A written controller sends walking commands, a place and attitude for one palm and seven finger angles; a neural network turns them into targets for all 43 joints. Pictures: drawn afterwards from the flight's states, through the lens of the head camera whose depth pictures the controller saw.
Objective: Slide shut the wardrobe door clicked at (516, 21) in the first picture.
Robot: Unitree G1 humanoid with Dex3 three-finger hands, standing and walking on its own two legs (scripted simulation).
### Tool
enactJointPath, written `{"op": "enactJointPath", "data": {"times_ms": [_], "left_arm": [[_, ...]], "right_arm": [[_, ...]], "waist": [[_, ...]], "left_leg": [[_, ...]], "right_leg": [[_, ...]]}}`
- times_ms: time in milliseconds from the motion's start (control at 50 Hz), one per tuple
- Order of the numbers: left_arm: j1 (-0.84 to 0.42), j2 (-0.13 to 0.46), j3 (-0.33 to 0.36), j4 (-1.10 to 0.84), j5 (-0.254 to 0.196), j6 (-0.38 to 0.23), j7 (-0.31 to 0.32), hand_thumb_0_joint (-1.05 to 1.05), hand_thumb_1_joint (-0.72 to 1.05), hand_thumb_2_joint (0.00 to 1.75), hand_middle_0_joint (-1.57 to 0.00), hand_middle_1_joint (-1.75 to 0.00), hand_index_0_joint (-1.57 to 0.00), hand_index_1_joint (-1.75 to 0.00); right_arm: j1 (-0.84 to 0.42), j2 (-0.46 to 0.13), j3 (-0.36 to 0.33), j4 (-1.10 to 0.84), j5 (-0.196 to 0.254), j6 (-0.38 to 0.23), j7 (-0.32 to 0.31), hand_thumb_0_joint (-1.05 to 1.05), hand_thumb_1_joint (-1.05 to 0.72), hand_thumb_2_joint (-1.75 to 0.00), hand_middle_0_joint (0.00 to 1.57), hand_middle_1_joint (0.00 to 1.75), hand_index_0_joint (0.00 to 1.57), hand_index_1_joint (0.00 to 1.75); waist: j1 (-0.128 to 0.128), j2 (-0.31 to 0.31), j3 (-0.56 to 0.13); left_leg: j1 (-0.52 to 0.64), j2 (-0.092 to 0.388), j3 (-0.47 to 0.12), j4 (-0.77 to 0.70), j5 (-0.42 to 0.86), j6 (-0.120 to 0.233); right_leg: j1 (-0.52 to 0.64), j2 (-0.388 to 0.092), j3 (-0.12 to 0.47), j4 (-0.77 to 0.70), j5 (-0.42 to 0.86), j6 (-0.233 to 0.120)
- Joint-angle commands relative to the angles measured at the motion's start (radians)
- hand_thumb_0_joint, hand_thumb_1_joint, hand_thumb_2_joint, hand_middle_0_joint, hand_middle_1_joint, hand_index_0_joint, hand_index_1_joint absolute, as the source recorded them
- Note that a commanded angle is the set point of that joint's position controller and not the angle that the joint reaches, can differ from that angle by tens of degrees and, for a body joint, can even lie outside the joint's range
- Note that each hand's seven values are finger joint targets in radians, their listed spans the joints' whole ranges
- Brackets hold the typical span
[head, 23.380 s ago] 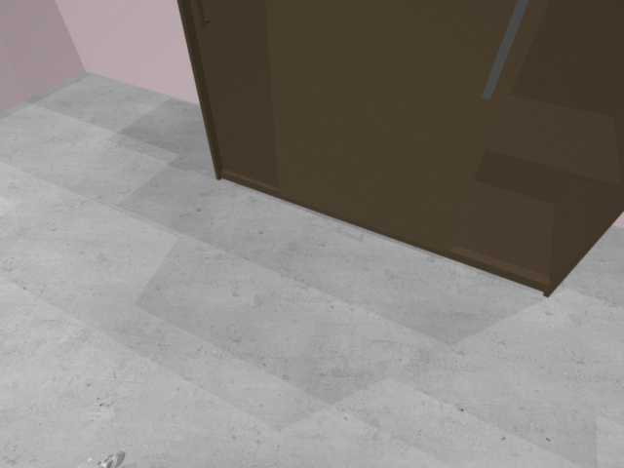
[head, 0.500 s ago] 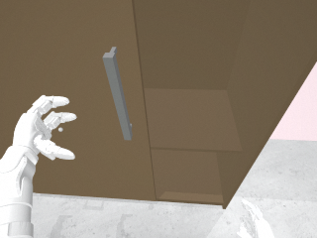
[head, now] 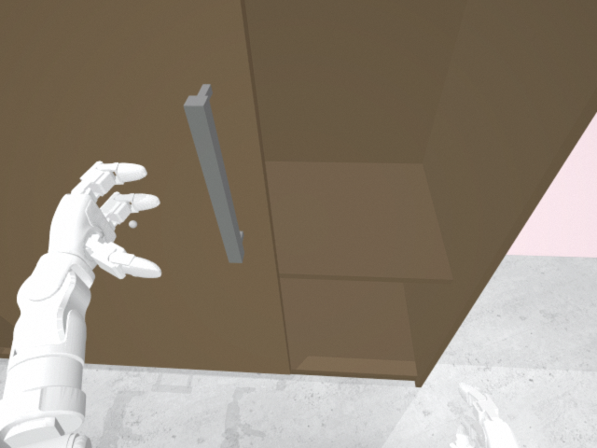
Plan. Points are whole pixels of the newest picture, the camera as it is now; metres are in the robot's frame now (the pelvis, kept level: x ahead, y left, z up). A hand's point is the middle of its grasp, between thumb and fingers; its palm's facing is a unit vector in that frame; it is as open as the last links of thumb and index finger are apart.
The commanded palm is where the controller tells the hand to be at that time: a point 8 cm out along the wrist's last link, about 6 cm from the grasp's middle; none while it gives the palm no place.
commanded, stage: move the hooked fingers beside the handle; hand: left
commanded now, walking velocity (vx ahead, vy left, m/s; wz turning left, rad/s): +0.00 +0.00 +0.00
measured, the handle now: (223, 186) +0.45 +0.15 +0.12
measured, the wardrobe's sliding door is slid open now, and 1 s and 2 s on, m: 0.41 0.41 0.41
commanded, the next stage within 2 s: feel for the door with the fingertips in 1.46 s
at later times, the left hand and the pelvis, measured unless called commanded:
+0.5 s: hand (157, 206) +0.39 +0.22 +0.13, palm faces +0.04 -1.00 -0.02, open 13.9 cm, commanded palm +0.36 +0.27 +0.13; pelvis +0.00 +0.01 +0.00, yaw -1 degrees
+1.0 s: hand (171, 209) +0.40 +0.21 +0.12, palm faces +0.04 -1.00 -0.02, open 13.9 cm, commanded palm +0.37 +0.26 +0.13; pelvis +0.00 +0.01 +0.00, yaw +0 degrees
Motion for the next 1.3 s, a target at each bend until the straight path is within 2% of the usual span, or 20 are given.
{"op": "enactJointPath", "data": {"times_ms": [0, 60, 140, 260, 400, 480, 540, 600, 680, 700, 760, 860, 920, 980, 1040, 1080, 1100, 1120, 1200, 1280], "left_arm": [[-0.358, 0.242, 0.05, -0.178, -0.005, -0.064, 0.005, 0.0, -0.5, 0.3, -0.3, -1.2, -0.3, -1.2], [-0.407, 0.23, 0.024, -0.146, -0.003, -0.054, 0.009, 0.0, -0.5, 0.3, -0.3, -1.2, -0.3, -1.2], [-0.465, 0.284, 0.071, -0.146, 0.003, -0.075, 0.031, 0.0, -0.5, 0.3, -0.3, -1.2, -0.3, -1.2], [-0.508, 0.258, 0.044, -0.12, 0.019, -0.111, 0.05, 0.0, -0.5, 0.3, -0.3, -1.2, -0.3, -1.2], [-0.49, 0.265, 0.047, 0.02, 0.03, -0.078, 0.044, 0.0, -0.5, 0.3, -0.3, -1.2, -0.3, -1.2], [-0.574, 0.239, 0.013, -0.082, 0.034, -0.114, 0.056, 0.0, -0.5, 0.3, -0.3, -1.2, -0.3, -1.2], [-0.627, 0.231, 0.004, -0.108, 0.035, -0.145, 0.078, 0.0, -0.5, 0.3, -0.3, -1.2, -0.3, -1.2], [-0.568, 0.258, 0.038, -0.028, 0.041, -0.137, 0.094, 0.0, -0.5, 0.3, -0.3, -1.2, -0.3, -1.2], [-0.55, 0.196, -0.013, 0.033, 0.056, -0.108, 0.095, 0.0, -0.5, 0.3, -0.3, -1.2, -0.3, -1.2], [-0.532, 0.239, 0.026, 0.031, 0.062, -0.108, 0.102, 0.0, -0.5, 0.3, -0.3, -1.2, -0.3, -1.2], [-0.502, 0.219, 0.02, 0.009, 0.057, -0.106, 0.099, 0.0, -0.5, 0.3, -0.3, -1.2, -0.3, -1.2], [-0.579, 0.2, -0.01, -0.015, 0.044, -0.125, 0.094, 0.0, -0.5, 0.3, -0.3, -1.2, -0.3, -1.2], [-0.705, 0.202, -0.037, -0.066, 0.053, -0.155, 0.109, 0.0, -0.5, 0.3, -0.3, -1.2, -0.3, -1.2], [-0.685, 0.206, -0.027, -0.075, 0.06, -0.172, 0.123, 0.0, -0.5, 0.3, -0.3, -1.2, -0.3, -1.2], [-0.629, 0.221, -0.002, -0.005, 0.061, -0.163, 0.13, 0.0, -0.5, 0.3, -0.3, -1.2, -0.3, -1.2], [-0.583, 0.183, -0.025, 0.052, 0.058, -0.137, 0.12, 0.0, -0.5, 0.3, -0.3, -1.2, -0.3, -1.2], [-0.568, 0.212, 0.002, 0.082, 0.059, -0.128, 0.12, 0.0, -0.5, 0.3, -0.3, -1.2, -0.3, -1.2], [-0.606, 0.18, -0.028, 0.055, 0.049, -0.129, 0.112, 0.0, -0.5, 0.3, -0.3, -1.2, -0.3, -1.2], [-0.593, 0.224, 0.006, 0.075, 0.057, -0.129, 0.107, 0.0, -0.5, 0.3, -0.3, -1.2, -0.3, -1.2], [-0.541, 0.235, 0.024, 0.023, 0.055, -0.138, 0.099, 0.0, -0.5, 0.3, -0.3, -1.2, -0.3, -1.2]], "right_arm": [[-0.071, -0.125, -0.05, -0.138, -0.001, -0.042, -0.005, 0.0, -0.9, -0.9, 0.2, 0.3, 0.2, 0.3], [-0.068, -0.128, -0.049, -0.137, 0.003, -0.033, -0.007, 0.0, -0.9, -0.9, 0.2, 0.3, 0.2, 0.3], [-0.051, -0.131, -0.054, -0.131, -0.003, -0.023, -0.007, 0.0, -0.9, -0.9, 0.2, 0.3, 0.2, 0.3], [-0.03, -0.124, -0.056, -0.124, -0.008, -0.016, 0.0, 0.0, -0.9, -0.9, 0.2, 0.3, 0.2, 0.3], [-0.001, -0.141, -0.06, -0.114, -0.006, 0.015, 0.008, 0.0, -0.9, -0.9, 0.2, 0.3, 0.2, 0.3], [0.004, -0.131, -0.065, -0.129, -0.007, 0.014, 0.011, 0.0, -0.9, -0.9, 0.2, 0.3, 0.2, 0.3], [0.013, -0.13, -0.067, -0.116, -0.013, 0.012, 0.014, 0.0, -0.9, -0.9, 0.2, 0.3, 0.2, 0.3], [0.022, -0.138, -0.068, -0.098, -0.014, 0.021, 0.013, 0.0, -0.9, -0.9, 0.2, 0.3, 0.2, 0.3], [0.015, -0.133, -0.064, -0.105, -0.008, 0.032, 0.018, 0.0, -0.9, -0.9, 0.2, 0.3, 0.2, 0.3], [0.021, -0.137, -0.068, -0.105, -0.01, 0.036, 0.021, 0.0, -0.9, -0.9, 0.2, 0.3, 0.2, 0.3], [0.018, -0.132, -0.069, -0.119, -0.01, 0.041, 0.024, 0.0, -0.9, -0.9, 0.2, 0.3, 0.2, 0.3], [0.009, -0.134, -0.066, -0.119, -0.007, 0.045, 0.018, 0.0, -0.9, -0.9, 0.2, 0.3, 0.2, 0.3], [0.005, -0.131, -0.063, -0.11, -0.009, 0.039, 0.013, 0.0, -0.9, -0.9, 0.2, 0.3, 0.2, 0.3], [0.01, -0.124, -0.063, -0.107, -0.014, 0.031, 0.011, 0.0, -0.9, -0.9, 0.2, 0.3, 0.2, 0.3], [0.014, -0.126, -0.062, -0.096, -0.014, 0.032, 0.014, 0.0, -0.9, -0.9, 0.2, 0.3, 0.2, 0.3], [0.009, -0.126, -0.059, -0.097, -0.008, 0.039, 0.016, 0.0, -0.9, -0.9, 0.2, 0.3, 0.2, 0.3], [0.018, -0.133, -0.06, -0.093, -0.009, 0.045, 0.016, 0.0, -0.9, -0.9, 0.2, 0.3, 0.2, 0.3], [0.008, -0.131, -0.057, -0.102, -0.007, 0.044, 0.017, 0.0, -0.9, -0.9, 0.2, 0.3, 0.2, 0.3], [0.012, -0.133, -0.06, -0.104, -0.009, 0.053, 0.017, 0.0, -0.9, -0.9, 0.2, 0.3, 0.2, 0.3], [0.014, -0.128, -0.064, -0.124, -0.01, 0.053, 0.022, 0.0, -0.9, -0.9, 0.2, 0.3, 0.2, 0.3]], "waist": [[-0.012, -0.006, -0.224], [-0.025, -0.005, -0.197], [-0.023, -0.023, -0.253], [-0.029, 0.002, -0.29], [-0.033, -0.05, -0.217], [-0.041, 0.025, -0.304], [-0.051, 0.015, -0.323], [-0.041, -0.035, -0.29], [-0.043, -0.009, -0.234], [-0.03, -0.011, -0.253], [-0.028, -0.036, -0.275], [-0.051, -0.037, -0.243], [-0.072, 0.018, -0.257], [-0.056, 0.033, -0.325], [-0.045, -0.022, -0.306], [-0.047, -0.024, -0.269], [-0.041, -0.058, -0.257], [-0.053, -0.057, -0.239], [-0.045, -0.035, -0.226], [-0.031, -0.018, -0.29]], "left_leg": [[0.092, -0.024, -0.034, -0.038, 0.243, 0.032], [0.073, -0.023, -0.039, -0.045, 0.199, 0.031], [0.083, -0.023, -0.039, -0.037, 0.225, 0.033], [0.102, -0.02, -0.038, -0.031, 0.266, 0.03], [0.034, -0.018, -0.029, -0.03, 0.241, 0.033], [0.105, -0.018, -0.037, -0.022, 0.29, 0.029], [0.128, -0.012, -0.046, -0.02, 0.305, 0.027], [0.096, -0.009, -0.043, -0.027, 0.28, 0.028], [0.065, -0.012, -0.041, -0.042, 0.252, 0.026], [0.065, -0.013, -0.036, -0.034, 0.267, 0.028], [0.069, -0.013, -0.033, -0.033, 0.293, 0.028], [0.065, -0.01, -0.041, -0.035, 0.224, 0.028], [0.098, -0.01, -0.051, -0.034, 0.2, 0.029], [0.145, -0.01, -0.056, -0.029, 0.253, 0.024], [0.11, -0.009, -0.058, -0.036, 0.259, 0.023], [0.086, -0.012, -0.042, -0.038, 0.255, 0.024], [0.064, -0.012, -0.043, -0.037, 0.244, 0.026], [0.059, -0.013, -0.039, -0.041, 0.233, 0.028], [0.042, -0.017, -0.03, -0.032, 0.217, 0.033], [0.061, -0.02, -0.025, -0.025, 0.267, 0.032]], "right_leg": [[0.067, -0.001, 0.044, -0.045, 0.302, 0.006], [0.041, -0.002, 0.045, -0.05, 0.257, 0.007], [0.07, -0.002, 0.05, -0.043, 0.281, 0.007], [0.082, 0.001, 0.051, -0.031, 0.322, 0.005], [0.057, -0.001, 0.047, -0.033, 0.312, 0.005], [0.053, 0.004, 0.048, -0.02, 0.326, 0.001], [0.052, 0.008, 0.045, -0.021, 0.329, 0.002], [0.055, 0.009, 0.044, -0.028, 0.31, 0.002], [0.028, 0.004, 0.04, -0.028, 0.289, 0.001], [0.049, 0.003, 0.042, -0.026, 0.3, -0.002], [0.064, 0.004, 0.042, -0.02, 0.334, 0.001], [0.025, 0.008, 0.043, -0.028, 0.269, 0.002], [0.002, 0.007, 0.049, -0.035, 0.231, 0.0], [0.031, 0.008, 0.05, -0.024, 0.269, -0.003], [0.057, 0.007, 0.044, -0.024, 0.288, -0.002], [0.05, 0.004, 0.043, -0.027, 0.305, 0.0], [0.057, 0.006, 0.042, -0.03, 0.295, -0.001], [0.049, 0.004, 0.044, -0.035, 0.297, 0.002], [0.044, 0.002, 0.052, -0.035, 0.286, 0.002], [0.082, 0.002, 0.056, -0.02, 0.345, 0.001]]}}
